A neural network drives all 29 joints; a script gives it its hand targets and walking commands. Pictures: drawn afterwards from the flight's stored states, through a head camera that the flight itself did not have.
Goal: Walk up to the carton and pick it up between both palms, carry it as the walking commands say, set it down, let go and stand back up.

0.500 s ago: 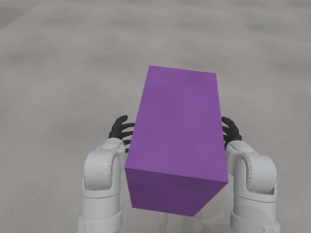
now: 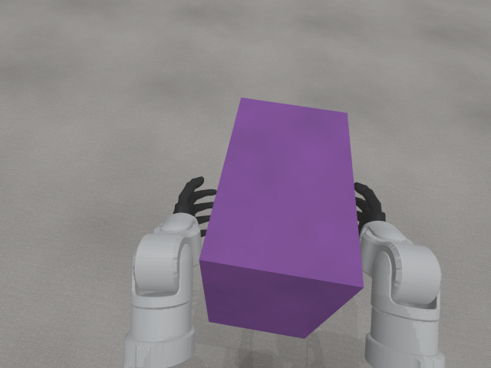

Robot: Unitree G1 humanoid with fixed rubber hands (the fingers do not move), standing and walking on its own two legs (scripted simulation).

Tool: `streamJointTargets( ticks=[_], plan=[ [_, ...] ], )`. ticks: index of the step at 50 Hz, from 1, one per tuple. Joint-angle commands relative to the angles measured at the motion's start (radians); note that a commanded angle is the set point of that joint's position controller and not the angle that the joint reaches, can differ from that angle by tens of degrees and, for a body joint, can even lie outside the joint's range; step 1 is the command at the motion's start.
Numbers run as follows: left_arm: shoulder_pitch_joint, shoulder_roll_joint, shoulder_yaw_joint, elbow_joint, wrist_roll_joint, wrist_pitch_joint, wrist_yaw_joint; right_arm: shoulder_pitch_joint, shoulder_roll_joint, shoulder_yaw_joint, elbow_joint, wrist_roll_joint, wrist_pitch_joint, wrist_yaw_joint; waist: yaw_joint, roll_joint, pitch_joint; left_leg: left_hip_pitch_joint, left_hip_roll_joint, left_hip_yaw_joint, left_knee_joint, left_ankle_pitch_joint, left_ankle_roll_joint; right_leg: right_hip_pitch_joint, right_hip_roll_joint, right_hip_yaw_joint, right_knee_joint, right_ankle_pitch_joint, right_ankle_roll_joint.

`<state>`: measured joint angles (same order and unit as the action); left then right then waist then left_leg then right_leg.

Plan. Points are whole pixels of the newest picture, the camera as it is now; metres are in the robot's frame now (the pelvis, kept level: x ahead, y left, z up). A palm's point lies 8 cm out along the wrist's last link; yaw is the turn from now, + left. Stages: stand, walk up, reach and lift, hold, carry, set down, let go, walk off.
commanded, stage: carry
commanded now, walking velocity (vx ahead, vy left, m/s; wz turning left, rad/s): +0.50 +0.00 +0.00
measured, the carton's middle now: (274, 223) +0.34 -0.01 +0.02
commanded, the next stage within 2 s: none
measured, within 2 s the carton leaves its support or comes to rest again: neither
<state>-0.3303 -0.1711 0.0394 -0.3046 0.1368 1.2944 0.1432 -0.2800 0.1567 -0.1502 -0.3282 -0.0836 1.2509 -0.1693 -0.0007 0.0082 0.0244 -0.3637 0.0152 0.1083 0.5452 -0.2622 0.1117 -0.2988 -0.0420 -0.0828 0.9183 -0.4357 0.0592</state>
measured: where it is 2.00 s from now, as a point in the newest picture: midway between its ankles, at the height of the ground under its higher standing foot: (232, 193)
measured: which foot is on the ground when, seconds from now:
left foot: down 0.00-0.46, up 0.48-0.68, down 0.70-1.00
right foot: up 0.00-0.40, down 0.42-0.72, up 0.74-1.00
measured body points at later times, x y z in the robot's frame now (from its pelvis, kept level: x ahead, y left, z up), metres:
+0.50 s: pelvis +0.26 +0.02 -0.03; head +0.31 +0.04 +0.42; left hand +0.57 +0.15 +0.04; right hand +0.57 -0.12 +0.04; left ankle +0.05 +0.05 -0.66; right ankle +0.26 -0.10 -0.74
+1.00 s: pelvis +0.52 +0.11 +0.00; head +0.56 +0.13 +0.45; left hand +0.83 +0.23 +0.09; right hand +0.83 -0.04 +0.09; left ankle +0.54 +0.16 -0.74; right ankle +0.46 -0.05 -0.67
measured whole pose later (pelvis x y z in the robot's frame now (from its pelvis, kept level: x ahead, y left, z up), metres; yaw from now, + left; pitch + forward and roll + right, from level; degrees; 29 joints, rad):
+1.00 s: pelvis +0.52 +0.11 +0.00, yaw +0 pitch +0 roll -3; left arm -0.33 -0.17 0.03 -0.35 0.14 1.29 0.16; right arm -0.30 0.16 -0.16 -0.34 -0.08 1.23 -0.15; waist 0.00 0.01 0.09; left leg -0.26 0.01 0.09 0.50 -0.25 0.09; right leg -0.35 -0.04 -0.05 0.98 -0.44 0.06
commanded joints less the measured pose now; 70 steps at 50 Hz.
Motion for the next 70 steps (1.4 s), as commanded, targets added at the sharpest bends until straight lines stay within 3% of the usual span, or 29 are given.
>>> streamJointTargets(
  ticks=[1,11,16,18,19,20,21,22,23,25,26,29,31,32,34,36,37,38,41,47,52,57,59,60,61,62,64,67,70],
  plan=[
    [-0.517,-1.031,-0.694,-0.173,-0.455,-0.081,-0.214,-0.548,0.977,0.695,-0.108,0.445,-0.006,0.325,-0.002,0.168,-0.545,0.780,0.263,-0.251,-0.181,0.927,-0.074,-0.363,0.014,0.034,0.090,0.141,-0.032],
    [-0.581,-0.996,-0.699,-0.134,-0.447,-0.043,-0.214,-0.545,0.941,0.653,-0.013,0.416,0.034,0.345,-0.018,0.087,-0.386,0.684,0.233,-0.144,-0.246,0.954,-0.065,-0.367,0.011,-0.063,0.003,0.208,-0.028],
    [-0.598,-0.997,-0.659,-0.091,-0.448,-0.033,-0.228,-0.620,0.960,0.690,-0.017,0.422,0.042,0.335,-0.007,0.126,-0.365,0.614,0.160,-0.027,-0.146,1.223,-0.072,-0.147,0.094,-0.139,-0.325,0.240,-0.058],
    [-0.588,-1.000,-0.621,-0.073,-0.436,-0.028,-0.238,-0.643,0.962,0.705,-0.029,0.418,0.043,0.329,0.013,0.126,-0.433,0.554,0.160,-0.015,0.110,1.354,-0.087,0.057,0.132,-0.142,-0.487,0.289,-0.086],
    [-0.532,-1.003,-0.604,-0.043,-0.427,-0.033,-0.243,-0.645,0.951,0.706,-0.021,0.411,0.042,0.324,0.063,0.023,-0.532,0.282,0.112,0.036,0.384,1.199,-0.129,0.419,0.033,0.010,-0.517,0.547,-0.154],
    [-0.542,-1.010,-0.593,-0.043,-0.428,-0.042,-0.244,-0.659,0.970,0.722,-0.049,0.415,0.039,0.316,0.069,-0.279,-0.638,-0.138,-0.003,0.030,0.737,0.377,-0.166,0.799,-0.270,0.388,-0.416,1.155,-0.304],
    [-0.519,-1.012,-0.603,-0.031,-0.425,-0.050,-0.240,-0.621,0.995,0.726,-0.034,0.424,0.033,0.320,0.047,-0.395,-0.645,-0.485,-0.112,-0.064,0.948,-0.429,-0.181,1.052,-0.393,0.571,-0.369,1.474,-0.421],
    [-0.504,-1.001,-0.604,-0.062,-0.418,-0.060,-0.236,-0.631,1.000,0.750,-0.068,0.450,0.021,0.318,0.049,-0.339,-0.656,-0.581,-0.055,-0.225,1.049,-0.464,-0.165,1.077,-0.438,0.575,-0.352,1.439,-0.443],
    [-0.500,-1.032,-0.610,-0.114,-0.432,-0.074,-0.227,-0.661,1.012,0.753,-0.133,0.479,0.013,0.321,0.079,-0.338,-0.634,-0.794,-0.042,-0.317,1.120,-0.586,-0.151,1.170,-0.435,0.616,-0.330,1.384,-0.434],
    [-0.584,-1.068,-0.649,-0.271,-0.489,-0.095,-0.227,-0.646,1.002,0.752,-0.232,0.472,-0.024,0.305,0.064,-0.145,-0.646,-0.815,0.026,-0.282,0.923,-0.519,-0.102,1.125,-0.369,0.463,-0.374,1.175,-0.272],
    [-0.583,-1.051,-0.649,-0.291,-0.483,-0.094,-0.224,-0.623,0.996,0.738,-0.222,0.470,-0.028,0.298,0.055,-0.054,-0.636,-0.747,0.069,-0.254,0.701,-0.446,-0.088,1.067,-0.369,0.407,-0.389,1.082,-0.230],
    [-0.592,-1.012,-0.690,-0.365,-0.512,-0.100,-0.211,-0.597,1.007,0.738,-0.218,0.498,-0.037,0.288,0.027,-0.049,-0.572,-0.134,0.055,-0.087,0.019,0.010,-0.113,0.461,-0.250,0.123,-0.551,0.710,-0.140],
    [-0.525,-1.021,-0.704,-0.340,-0.516,-0.098,-0.210,-0.569,0.993,0.748,-0.262,0.492,-0.040,0.285,-0.011,-0.106,-0.658,0.233,0.000,0.046,-0.140,0.287,-0.117,0.351,-0.186,-0.042,-0.292,0.802,-0.080],
    [-0.481,-1.015,-0.684,-0.328,-0.500,-0.093,-0.211,-0.540,1.005,0.748,-0.259,0.486,-0.034,0.291,-0.026,-0.086,-0.672,0.388,0.022,-0.008,-0.170,0.331,-0.114,0.251,-0.119,-0.077,-0.128,0.741,-0.051],
    [-0.446,-1.014,-0.685,-0.275,-0.488,-0.085,-0.224,-0.511,0.989,0.715,-0.206,0.461,-0.034,0.301,-0.007,0.267,-0.685,0.720,0.247,-0.434,-0.201,0.487,0.004,-0.134,0.076,-0.041,0.084,-0.011,-0.025],
    [-0.476,-0.987,-0.664,-0.200,-0.464,-0.081,-0.233,-0.577,0.982,0.712,-0.167,0.446,-0.028,0.295,0.005,0.239,-0.727,0.764,0.333,-0.548,-0.198,0.537,0.043,-0.193,0.055,0.081,0.230,-0.078,-0.047],
    [-0.479,-0.991,-0.657,-0.191,-0.464,-0.075,-0.229,-0.587,0.988,0.712,-0.167,0.448,-0.020,0.290,-0.006,0.187,-0.727,0.786,0.356,-0.500,-0.136,0.592,0.085,-0.257,0.033,0.081,0.264,-0.066,-0.049],
    [-0.433,-0.991,-0.643,-0.124,-0.434,-0.073,-0.230,-0.561,0.987,0.701,-0.115,0.436,-0.016,0.298,-0.010,0.112,-0.662,0.784,0.351,-0.438,-0.111,0.612,0.063,-0.310,0.007,0.091,0.237,-0.047,-0.047],
    [-0.435,-1.007,-0.654,-0.179,-0.450,-0.090,-0.230,-0.520,0.995,0.730,-0.142,0.439,-0.031,0.299,-0.011,0.090,-0.689,0.816,0.320,-0.368,-0.107,0.773,0.076,-0.335,-0.028,0.130,0.078,0.014,-0.029],
    [-0.453,-1.016,-0.657,-0.107,-0.443,-0.084,-0.245,-0.519,0.972,0.719,-0.079,0.405,-0.022,0.311,-0.009,0.112,-0.534,0.609,0.302,-0.296,-0.262,0.421,0.081,-0.255,-0.044,0.058,-0.019,0.038,-0.035],
    [-0.487,-0.975,-0.640,-0.040,-0.419,-0.057,-0.251,-0.527,0.940,0.694,0.004,0.375,0.008,0.321,-0.009,0.140,-0.404,0.484,0.254,-0.193,-0.318,0.289,0.052,-0.185,-0.035,-0.015,-0.171,0.127,-0.031],
    [-0.505,-0.956,-0.603,-0.004,-0.414,-0.035,-0.260,-0.569,0.933,0.696,0.025,0.370,0.030,0.320,-0.014,0.176,-0.380,0.515,0.234,-0.124,-0.241,0.466,0.031,-0.121,0.002,-0.060,-0.363,0.181,-0.039],
    [-0.506,-0.958,-0.577,0.030,-0.416,-0.031,-0.265,-0.591,0.941,0.708,0.038,0.372,0.036,0.311,0.003,0.111,-0.412,0.499,0.178,-0.050,-0.099,0.560,-0.014,0.013,0.044,-0.076,-0.547,0.270,-0.063],
    [-0.510,-0.956,-0.572,0.032,-0.417,-0.033,-0.266,-0.622,0.944,0.720,0.022,0.377,0.033,0.307,0.021,0.031,-0.475,0.348,0.124,-0.006,0.069,0.579,-0.056,0.240,-0.014,0.044,-0.564,0.353,-0.113],
    [-0.505,-0.954,-0.560,0.037,-0.425,-0.038,-0.272,-0.619,0.943,0.726,0.011,0.376,0.032,0.301,0.028,-0.152,-0.540,0.093,0.049,0.044,0.288,0.385,-0.103,0.474,-0.196,0.294,-0.530,0.539,-0.183],
    [-0.523,-0.965,-0.558,0.029,-0.425,-0.043,-0.270,-0.633,0.974,0.748,-0.004,0.392,0.030,0.302,0.024,-0.330,-0.536,-0.206,-0.034,0.015,0.423,-0.167,-0.101,0.722,-0.310,0.473,-0.508,0.936,-0.272],
    [-0.440,-0.977,-0.552,0.028,-0.421,-0.053,-0.276,-0.592,0.982,0.757,-0.013,0.400,0.013,0.298,0.024,-0.247,-0.561,-0.387,-0.026,-0.070,0.455,-0.324,-0.084,0.909,-0.344,0.435,-0.443,1.208,-0.269],
    [-0.550,-1.012,-0.568,-0.144,-0.474,-0.082,-0.275,-0.699,1.015,0.792,-0.150,0.454,-0.013,0.280,0.036,-0.272,-0.602,-0.448,-0.002,-0.056,0.331,-0.266,-0.094,0.944,-0.289,0.302,-0.453,1.195,-0.206],
    [-0.523,-1.014,-0.588,-0.202,-0.494,-0.087,-0.265,-0.689,1.017,0.807,-0.209,0.473,-0.020,0.264,0.038,-0.251,-0.622,-0.347,-0.016,-0.030,0.142,-0.166,-0.103,0.850,-0.265,0.252,-0.481,1.046,-0.210]
  ],
)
